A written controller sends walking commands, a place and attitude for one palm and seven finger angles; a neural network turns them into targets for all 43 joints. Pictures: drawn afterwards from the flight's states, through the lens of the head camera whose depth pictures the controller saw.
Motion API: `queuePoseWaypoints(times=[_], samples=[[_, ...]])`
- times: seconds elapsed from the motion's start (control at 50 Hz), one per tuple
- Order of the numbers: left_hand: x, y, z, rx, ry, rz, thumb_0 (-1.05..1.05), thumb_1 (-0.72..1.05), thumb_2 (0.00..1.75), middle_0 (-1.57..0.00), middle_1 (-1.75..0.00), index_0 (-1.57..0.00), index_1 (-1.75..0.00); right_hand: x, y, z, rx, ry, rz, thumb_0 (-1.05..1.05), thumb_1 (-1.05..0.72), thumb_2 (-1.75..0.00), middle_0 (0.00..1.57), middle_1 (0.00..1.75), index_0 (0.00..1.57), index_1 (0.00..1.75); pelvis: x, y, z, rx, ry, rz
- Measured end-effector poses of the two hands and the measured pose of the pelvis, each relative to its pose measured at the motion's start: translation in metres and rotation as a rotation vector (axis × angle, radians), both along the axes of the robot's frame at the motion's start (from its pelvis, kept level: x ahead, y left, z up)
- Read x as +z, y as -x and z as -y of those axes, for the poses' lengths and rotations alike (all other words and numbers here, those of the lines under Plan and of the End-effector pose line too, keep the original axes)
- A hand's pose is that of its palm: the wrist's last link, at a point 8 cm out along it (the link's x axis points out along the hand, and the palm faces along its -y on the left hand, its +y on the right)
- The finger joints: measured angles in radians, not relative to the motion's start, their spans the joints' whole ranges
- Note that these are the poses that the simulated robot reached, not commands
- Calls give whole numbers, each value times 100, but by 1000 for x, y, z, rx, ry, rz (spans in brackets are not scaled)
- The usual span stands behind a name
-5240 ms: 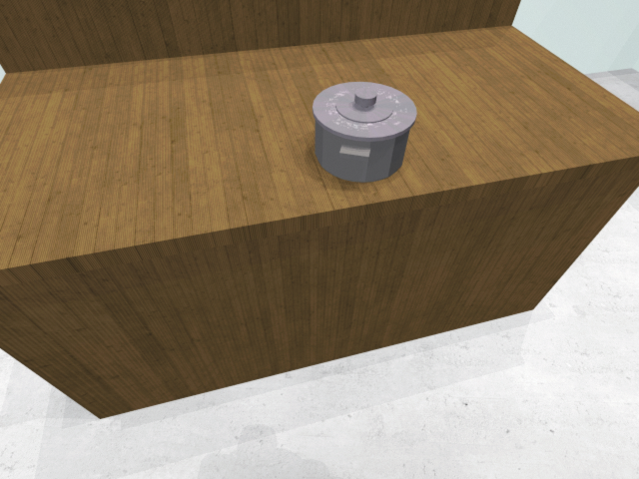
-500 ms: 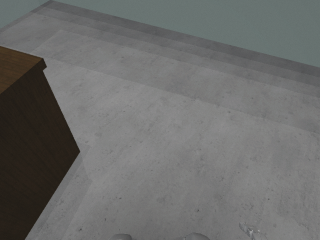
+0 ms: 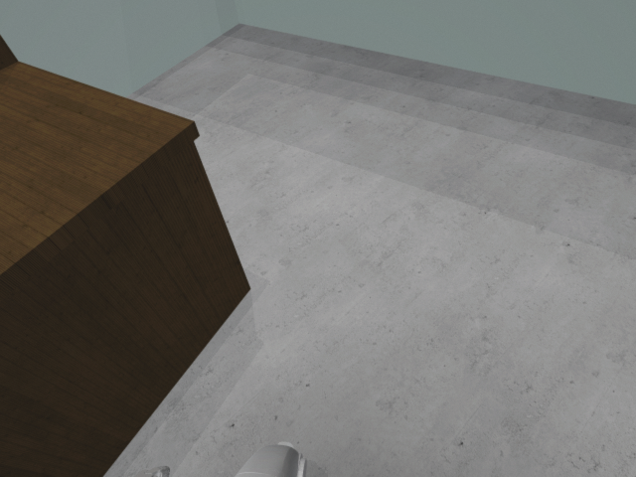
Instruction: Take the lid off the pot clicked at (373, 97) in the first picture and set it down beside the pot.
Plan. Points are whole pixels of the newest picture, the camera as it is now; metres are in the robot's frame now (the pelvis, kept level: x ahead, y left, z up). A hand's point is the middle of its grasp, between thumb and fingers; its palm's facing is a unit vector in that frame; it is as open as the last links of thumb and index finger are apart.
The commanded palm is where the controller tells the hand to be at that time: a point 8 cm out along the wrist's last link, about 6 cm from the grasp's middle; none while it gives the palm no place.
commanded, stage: turn to face it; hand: left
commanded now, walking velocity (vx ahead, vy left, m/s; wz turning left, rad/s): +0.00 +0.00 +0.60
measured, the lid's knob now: out of the picture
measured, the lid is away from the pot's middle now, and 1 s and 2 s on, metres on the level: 0.00 0.00 0.00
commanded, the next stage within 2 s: take the last steps up to it in 1.66 s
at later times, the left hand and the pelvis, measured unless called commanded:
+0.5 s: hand out of the picture -0.02 +0.29 -0.17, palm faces +0.35 -0.90 -0.26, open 7.4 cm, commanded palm none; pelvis -0.02 +0.05 +0.00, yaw +17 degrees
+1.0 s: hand out of the picture -0.02 +0.22 -0.13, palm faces +0.57 -0.76 -0.31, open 7.3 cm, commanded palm none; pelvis +0.01 -0.01 +0.00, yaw +36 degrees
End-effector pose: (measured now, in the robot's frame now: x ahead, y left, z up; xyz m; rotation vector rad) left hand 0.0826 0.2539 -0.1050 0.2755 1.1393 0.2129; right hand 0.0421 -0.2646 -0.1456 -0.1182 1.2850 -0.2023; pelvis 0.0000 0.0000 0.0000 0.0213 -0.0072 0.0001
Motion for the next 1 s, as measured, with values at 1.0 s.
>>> queuePoseWaypoints(times=[1.0], samples=[[6,140,7,603,4,41,0,91,90,-20,-30,-20,-30,0,-146,-59,622,5,-30,1,-91,-90,20,30,20,30,3,-8,6,636,-23,7]])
